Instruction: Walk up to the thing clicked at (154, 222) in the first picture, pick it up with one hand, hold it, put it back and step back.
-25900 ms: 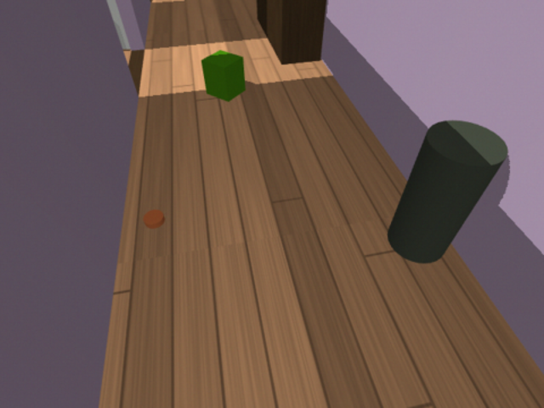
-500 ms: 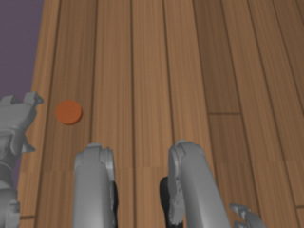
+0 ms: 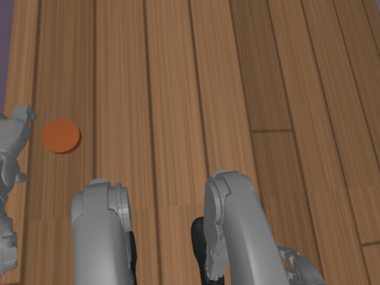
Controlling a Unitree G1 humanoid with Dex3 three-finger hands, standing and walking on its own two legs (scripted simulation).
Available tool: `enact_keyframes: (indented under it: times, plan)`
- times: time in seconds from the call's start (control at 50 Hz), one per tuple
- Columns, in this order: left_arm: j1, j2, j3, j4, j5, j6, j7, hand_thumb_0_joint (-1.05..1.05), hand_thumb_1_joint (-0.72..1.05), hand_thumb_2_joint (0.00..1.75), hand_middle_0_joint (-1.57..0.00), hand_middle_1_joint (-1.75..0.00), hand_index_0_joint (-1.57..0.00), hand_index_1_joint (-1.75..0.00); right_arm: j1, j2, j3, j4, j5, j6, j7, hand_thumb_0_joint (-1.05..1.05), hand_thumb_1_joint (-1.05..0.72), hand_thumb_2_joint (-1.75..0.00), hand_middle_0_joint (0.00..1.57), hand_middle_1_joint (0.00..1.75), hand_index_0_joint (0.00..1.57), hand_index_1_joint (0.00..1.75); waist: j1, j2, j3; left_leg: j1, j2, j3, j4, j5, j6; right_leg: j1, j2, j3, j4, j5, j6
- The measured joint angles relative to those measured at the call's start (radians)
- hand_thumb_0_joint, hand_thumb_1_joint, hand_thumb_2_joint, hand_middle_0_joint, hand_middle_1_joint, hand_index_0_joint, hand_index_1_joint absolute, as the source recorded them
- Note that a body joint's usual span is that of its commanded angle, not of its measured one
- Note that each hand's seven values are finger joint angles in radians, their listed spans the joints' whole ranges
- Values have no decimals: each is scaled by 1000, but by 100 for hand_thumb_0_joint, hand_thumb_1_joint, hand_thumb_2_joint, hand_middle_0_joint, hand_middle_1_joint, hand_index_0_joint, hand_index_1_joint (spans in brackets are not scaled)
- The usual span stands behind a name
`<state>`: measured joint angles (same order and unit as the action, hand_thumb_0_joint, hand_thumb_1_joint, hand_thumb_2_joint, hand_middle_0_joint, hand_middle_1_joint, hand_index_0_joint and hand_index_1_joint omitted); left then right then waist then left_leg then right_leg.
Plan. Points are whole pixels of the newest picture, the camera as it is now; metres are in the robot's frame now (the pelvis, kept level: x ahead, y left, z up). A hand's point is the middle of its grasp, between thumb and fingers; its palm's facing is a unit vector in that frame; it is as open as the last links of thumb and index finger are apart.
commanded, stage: rise first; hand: left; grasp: from above
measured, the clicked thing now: (62, 136) +0.46 +0.31 -0.32
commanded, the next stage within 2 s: approach in 1.92 s
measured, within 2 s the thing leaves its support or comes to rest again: neither
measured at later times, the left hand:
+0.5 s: hand (25, 149) +0.40 +0.34 -0.20, palm faces -0.46 -0.11 -0.88, open 14.2 cm
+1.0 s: hand (31, 144) +0.41 +0.34 -0.21, palm faces -0.45 -0.12 -0.88, open 14.0 cm
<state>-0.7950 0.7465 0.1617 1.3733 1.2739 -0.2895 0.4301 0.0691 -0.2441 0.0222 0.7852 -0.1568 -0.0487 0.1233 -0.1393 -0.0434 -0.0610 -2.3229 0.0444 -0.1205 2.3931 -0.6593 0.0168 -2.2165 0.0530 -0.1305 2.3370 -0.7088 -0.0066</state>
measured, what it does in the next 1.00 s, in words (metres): stands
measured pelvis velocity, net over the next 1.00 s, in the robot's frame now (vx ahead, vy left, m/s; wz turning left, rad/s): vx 0.00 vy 0.00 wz -0.04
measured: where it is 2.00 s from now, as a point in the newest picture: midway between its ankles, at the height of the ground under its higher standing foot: (168, 273)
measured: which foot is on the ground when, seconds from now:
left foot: down 0.00-1.00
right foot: down 0.00-1.00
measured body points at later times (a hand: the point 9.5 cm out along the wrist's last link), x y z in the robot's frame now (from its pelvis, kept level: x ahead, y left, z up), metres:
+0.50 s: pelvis +0.01 +0.00 -0.01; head +0.24 +0.09 +0.36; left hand +0.42 +0.35 -0.15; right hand +0.10 -0.27 -0.12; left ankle +0.08 +0.13 -0.30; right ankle +0.09 -0.11 -0.30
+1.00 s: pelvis +0.00 +0.00 -0.02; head +0.24 +0.09 +0.35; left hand +0.43 +0.34 -0.16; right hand +0.09 -0.26 -0.12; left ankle +0.08 +0.13 -0.30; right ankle +0.09 -0.11 -0.30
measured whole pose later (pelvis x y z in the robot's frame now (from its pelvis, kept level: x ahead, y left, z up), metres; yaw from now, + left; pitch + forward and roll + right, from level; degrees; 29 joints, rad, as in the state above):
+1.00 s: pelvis +0.00 +0.00 -0.02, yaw -2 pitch +32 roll -10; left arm -0.86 0.82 0.16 1.46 1.28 -0.29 0.46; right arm 0.08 -0.25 0.10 0.78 -0.19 -0.06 0.15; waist -0.19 -0.07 -0.01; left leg -2.36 0.05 -0.16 2.47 -0.68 0.02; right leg -2.24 0.07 -0.16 2.38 -0.71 0.00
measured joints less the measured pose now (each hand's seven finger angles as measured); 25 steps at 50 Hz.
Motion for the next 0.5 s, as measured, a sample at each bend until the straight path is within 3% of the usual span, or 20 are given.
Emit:
enact_keyframes:
  times: [0.2, 0.5]
  plan:
    - [-6, 21, 7, 5, -12, -9, -15, 0, -54, 101, -8, -102, -8, -102, 7, -1, 19, 1, -5, 6, 7, 0, -91, -90, 21, 29, 20, 30, -10, -3, 17, -9, 3, -13, 20, -13, -1, -7, 6, -11, 11, -6, 0]
    - [-11, 36, 5, 25, 4, -18, 14, 0, -54, 101, -8, -102, -8, -102, 2, -14, 34, -4, -14, 4, 15, 0, -91, -90, 21, 29, 20, 30, -21, -14, 28, -20, 4, -22, 47, -25, -1, -14, 9, -19, 30, -14, 2]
